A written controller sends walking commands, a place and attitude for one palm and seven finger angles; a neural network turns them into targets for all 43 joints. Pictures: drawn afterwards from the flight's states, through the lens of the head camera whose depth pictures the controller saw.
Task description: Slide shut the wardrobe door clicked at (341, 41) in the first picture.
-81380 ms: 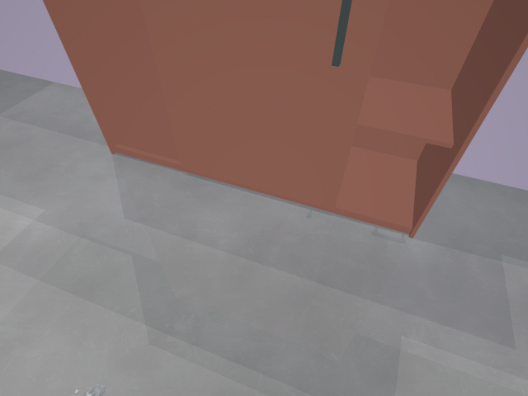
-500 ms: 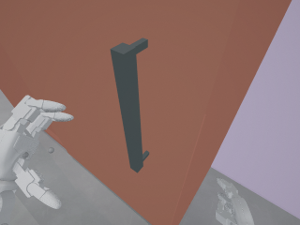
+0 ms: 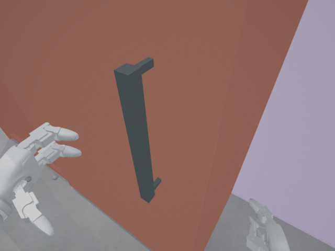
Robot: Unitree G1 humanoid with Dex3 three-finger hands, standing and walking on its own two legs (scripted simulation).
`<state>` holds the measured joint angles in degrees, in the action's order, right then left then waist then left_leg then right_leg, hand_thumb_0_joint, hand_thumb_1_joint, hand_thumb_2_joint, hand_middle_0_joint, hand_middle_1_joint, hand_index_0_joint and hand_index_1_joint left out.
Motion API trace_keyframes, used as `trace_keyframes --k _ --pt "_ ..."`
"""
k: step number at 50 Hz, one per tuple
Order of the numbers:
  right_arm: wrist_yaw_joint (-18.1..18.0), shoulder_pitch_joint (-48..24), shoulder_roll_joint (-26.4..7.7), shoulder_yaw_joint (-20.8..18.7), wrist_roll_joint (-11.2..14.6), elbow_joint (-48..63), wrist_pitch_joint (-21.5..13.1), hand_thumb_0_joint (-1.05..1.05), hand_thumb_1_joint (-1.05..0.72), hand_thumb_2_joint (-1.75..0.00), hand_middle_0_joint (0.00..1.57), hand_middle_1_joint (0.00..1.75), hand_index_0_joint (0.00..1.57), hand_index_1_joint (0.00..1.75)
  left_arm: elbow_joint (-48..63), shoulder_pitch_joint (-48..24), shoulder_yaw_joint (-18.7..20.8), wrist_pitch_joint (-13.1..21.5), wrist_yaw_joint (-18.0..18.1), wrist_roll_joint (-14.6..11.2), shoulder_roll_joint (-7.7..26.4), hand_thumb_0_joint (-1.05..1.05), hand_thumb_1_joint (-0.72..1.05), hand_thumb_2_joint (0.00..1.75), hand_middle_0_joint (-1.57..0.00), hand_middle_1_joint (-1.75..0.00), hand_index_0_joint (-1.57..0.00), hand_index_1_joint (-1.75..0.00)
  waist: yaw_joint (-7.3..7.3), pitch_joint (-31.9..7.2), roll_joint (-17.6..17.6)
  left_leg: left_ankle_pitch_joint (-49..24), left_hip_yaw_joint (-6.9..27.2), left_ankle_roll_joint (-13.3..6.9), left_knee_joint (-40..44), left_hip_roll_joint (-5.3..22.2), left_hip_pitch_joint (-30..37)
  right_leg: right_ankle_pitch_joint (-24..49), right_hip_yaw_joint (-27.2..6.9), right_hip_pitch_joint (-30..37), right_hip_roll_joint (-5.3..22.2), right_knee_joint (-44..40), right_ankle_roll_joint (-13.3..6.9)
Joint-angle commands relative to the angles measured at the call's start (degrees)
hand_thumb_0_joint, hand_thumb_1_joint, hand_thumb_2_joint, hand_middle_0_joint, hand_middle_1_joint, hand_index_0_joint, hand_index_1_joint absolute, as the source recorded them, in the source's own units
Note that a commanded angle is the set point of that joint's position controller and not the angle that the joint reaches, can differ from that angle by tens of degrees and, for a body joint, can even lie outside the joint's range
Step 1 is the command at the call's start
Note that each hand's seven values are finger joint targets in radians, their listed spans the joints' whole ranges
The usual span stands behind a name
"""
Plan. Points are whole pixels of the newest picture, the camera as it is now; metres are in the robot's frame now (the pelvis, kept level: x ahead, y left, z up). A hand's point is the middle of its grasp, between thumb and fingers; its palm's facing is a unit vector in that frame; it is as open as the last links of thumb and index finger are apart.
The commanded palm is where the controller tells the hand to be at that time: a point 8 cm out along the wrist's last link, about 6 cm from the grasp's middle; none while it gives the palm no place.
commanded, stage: draw the hand back to the body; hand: left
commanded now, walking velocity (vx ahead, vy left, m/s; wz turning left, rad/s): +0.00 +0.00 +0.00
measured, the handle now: (147, 145) +0.26 +0.08 +0.19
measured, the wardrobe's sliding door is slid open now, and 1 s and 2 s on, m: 0.01 0.01 0.01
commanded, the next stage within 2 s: step back with the hand held close in 1.14 s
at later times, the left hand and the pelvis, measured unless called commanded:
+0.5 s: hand (41, 173) +0.18 +0.26 +0.17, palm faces +0.45 -0.79 -0.42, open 11.5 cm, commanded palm +0.13 +0.30 +0.19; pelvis +0.00 +0.00 +0.01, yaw +1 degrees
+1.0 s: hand (40, 171) +0.19 +0.27 +0.17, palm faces +0.47 -0.79 -0.40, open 7.6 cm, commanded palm +0.13 +0.30 +0.19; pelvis +0.00 +0.00 +0.01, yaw +1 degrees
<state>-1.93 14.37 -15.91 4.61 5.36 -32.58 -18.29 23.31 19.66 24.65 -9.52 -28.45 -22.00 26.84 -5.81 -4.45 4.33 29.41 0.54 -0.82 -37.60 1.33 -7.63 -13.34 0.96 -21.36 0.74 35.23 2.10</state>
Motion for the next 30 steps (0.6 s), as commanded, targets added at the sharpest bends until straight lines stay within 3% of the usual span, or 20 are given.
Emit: trace_keyframes --k 1,3,4,5,6,7,11,12,15,16,18,21,22,26,28,30 --pt "-0.3 -8.1 -6.1 -3.3 -0.3 11.1 -5.1 0.0 -0.9 -0.9 0.2 0.3 0.2 0.3 13.2 -8.4 10.5 4.2 0.0 -1.1 17.0 0.0 -0.44 0.25 -0.25 -1.09 -0.25 -1.09 -0.22 -5.2 2.5 -28.9 -3.2 0.7 6.8 0.0 -12.5 13.3 5.9 16.5 -2.1 -2.1 -2.6" --pt "-0.3 -8.0 -5.6 -3.0 -0.4 10.5 -5.7 0.0 -0.9 -0.9 0.2 0.3 0.2 0.3 10.9 -7.2 10.8 4.6 -0.4 -1.5 16.3 0.0 -0.37 0.29 -0.24 -1.04 -0.24 -1.04 -0.58 -4.7 3.2 -29.1 -3.5 0.5 6.0 0.2 -12.8 13.8 5.9 16.5 -2.0 -2.2 -2.8" --pt "0.8 -4.4 -3.4 -4.5 -4.1 9.8 -5.9 0.0 -0.9 -0.9 0.2 0.3 0.2 0.3 24.7 -6.5 8.0 11.4 14.8 9.7 14.9 0.0 -0.33 0.31 -0.24 -1.02 -0.24 -1.02 -2.34 -1.7 3.3 -33.8 -3.1 1.1 6.3 0.0 -17.5 15.9 4.2 15.3 -0.2 -5.0 -3.5" --pt "1.4 -4.6 -3.4 -4.7 -4.6 6.7 -5.9 0.0 -0.9 -0.9 0.2 0.3 0.2 0.3 15.8 2.8 4.8 12.5 21.0 10.1 6.1 0.0 -0.3 0.32 -0.24 -1.0 -0.24 -1.0 -0.59 -0.8 2.8 -34.1 -4.1 2.4 7.1 1.5 -17.2 16.4 2.7 15.1 -0.5 -5.5 -4.2" --pt "1.8 -3.5 -3.5 -5.5 -4.6 5.8 -4.7 0.0 -0.9 -0.9 0.2 0.3 0.2 0.3 16.9 5.0 3.8 14.2 24.9 12.0 5.3 0.0 -0.26 0.34 -0.24 -0.98 -0.24 -0.98 -0.21 -1.1 1.5 -33.5 -4.1 2.3 7.4 1.7 -17.0 16.1 2.2 15.4 -0.1 -6.0 -4.0" --pt "2.1 -4.3 -2.9 -5.8 -4.6 5.4 -3.7 0.0 -0.9 -0.9 0.2 0.3 0.2 0.3 15.9 8.4 3.3 15.2 27.4 13.2 4.1 0.0 -0.22 0.36 -0.24 -0.96 -0.24 -0.96 -0.14 -2.3 0.5 -32.3 -4.3 2.2 7.1 2.0 -16.2 16.1 1.5 15.5 0.1 -5.7 -3.9" --pt "1.3 -4.2 -3.4 -7.0 -5.4 5.2 -1.5 0.0 -0.9 -0.9 0.2 0.3 0.2 0.3 20.2 5.2 2.4 18.4 33.2 16.7 6.9 0.0 -0.08 0.43 -0.23 -0.87 -0.23 -0.87 0.99 -6.2 0.4 -27.4 -4.1 1.0 8.4 1.7 -14.8 13.2 1.0 16.2 1.2 -6.5 -3.3" --pt "1.0 -4.9 -3.2 -7.1 -5.5 5.2 -1.1 0.0 -0.9 -0.9 0.2 0.3 0.2 0.3 18.6 5.8 1.2 18.4 33.8 17.1 5.3 0.0 -0.04 0.44 -0.23 -0.85 -0.23 -0.85 1.18 -5.7 0.9 -26.3 -4.0 0.9 8.9 1.6 -14.3 12.1 0.7 15.7 1.2 -6.5 -3.3" --pt "0.1 -4.9 -3.1 -7.4 -5.8 4.7 0.3 0.0 -0.9 -0.9 0.2 0.3 0.2 0.3 16.8 3.6 0.1 18.6 35.3 18.2 4.9 0.0 0.07 0.5 -0.23 -0.79 -0.23 -0.79 1.56 -5.3 0.2 -24.9 -3.6 0.5 9.8 1.6 -13.3 9.5 1.2 14.9 1.7 -6.8 -3.1" --pt "-0.3 -4.5 -3.4 -7.5 -5.8 4.7 0.8 0.0 -0.9 -0.9 0.2 0.3 0.2 0.3 17.1 1.9 1.0 18.7 35.8 18.3 6.4 0.0 0.1 0.51 -0.23 -0.77 -0.23 -0.77 1.68 -5.7 -1.2 -25.1 -3.3 0.4 10.1 1.7 -13.1 9.6 1.7 15.3 1.9 -6.8 -3.0" --pt "-0.5 -5.3 -3.2 -7.5 -5.9 4.5 1.3 0.0 -0.9 -0.9 0.2 0.3 0.2 0.3 15.3 2.2 -0.3 18.4 35.9 18.7 4.7 0.0 0.17 0.55 -0.22 -0.73 -0.22 -0.73 1.42 -4.3 -0.4 -25.3 -2.7 0.6 11.0 1.8 -12.4 8.8 1.6 14.5 2.0 -6.3 -3.1" --pt "-0.9 -5.0 -3.3 -7.6 -6.0 4.5 1.9 0.0 -0.9 -0.9 0.2 0.3 0.2 0.3 14.7 1.0 0.5 18.6 36.1 18.9 5.8 0.0 0.28 0.6 -0.22 -0.66 -0.22 -0.66 1.19 -4.0 -1.9 -27.0 -2.1 0.7 12.1 2.1 -12.0 9.1 2.3 15.2 2.2 -6.1 -3.0" --pt "-1.0 -5.7 -3.1 -7.4 -6.0 4.4 1.9 0.0 -0.9 -0.9 0.2 0.3 0.2 0.3 12.6 2.8 0.3 18.4 36.0 18.7 4.7 0.0 0.32 0.62 -0.22 -0.64 -0.22 -0.64 1.1 -2.1 -1.8 -27.1 -1.9 0.9 12.5 2.2 -12.1 8.9 2.2 14.7 2.1 -6.0 -3.1" --pt "-0.9 -5.7 -3.3 -7.5 -5.8 4.4 2.2 0.0 -0.9 -0.9 0.2 0.3 0.2 0.3 12.3 1.2 1.3 18.6 36.1 18.9 6.0 0.0 0.47 0.69 -0.22 -0.55 -0.22 -0.55 0.77 -1.8 -1.4 -27.9 -1.8 1.0 13.3 2.2 -11.9 8.6 2.4 15.3 2.2 -6.3 -3.1" --pt "-0.6 -5.8 -3.2 -7.3 -5.9 4.4 2.2 0.0 -0.9 -0.9 0.2 0.3 0.2 0.3 12.2 1.6 1.0 18.8 35.8 18.9 5.1 0.0 0.54 0.73 -0.21 -0.51 -0.21 -0.51 0.49 -1.6 0.3 -29.8 -1.7 1.4 13.6 2.3 -11.1 9.3 2.3 15.3 2.3 -6.1 -3.2" --pt "-0.6 -5.6 -3.1 -7.3 -5.9 4.3 2.2 0.0 -0.9 -0.9 0.2 0.3 0.2 0.3 11.1 1.6 1.1 18.9 35.7 19.0 4.9 0.0 0.61 0.76 -0.21 -0.47 -0.21 -0.47 0.66 -0.6 -0.4 -31.3 -1.7 1.6 13.7 2.4 -10.9 9.9 2.3 14.9 2.2 -6.3 -3.2"
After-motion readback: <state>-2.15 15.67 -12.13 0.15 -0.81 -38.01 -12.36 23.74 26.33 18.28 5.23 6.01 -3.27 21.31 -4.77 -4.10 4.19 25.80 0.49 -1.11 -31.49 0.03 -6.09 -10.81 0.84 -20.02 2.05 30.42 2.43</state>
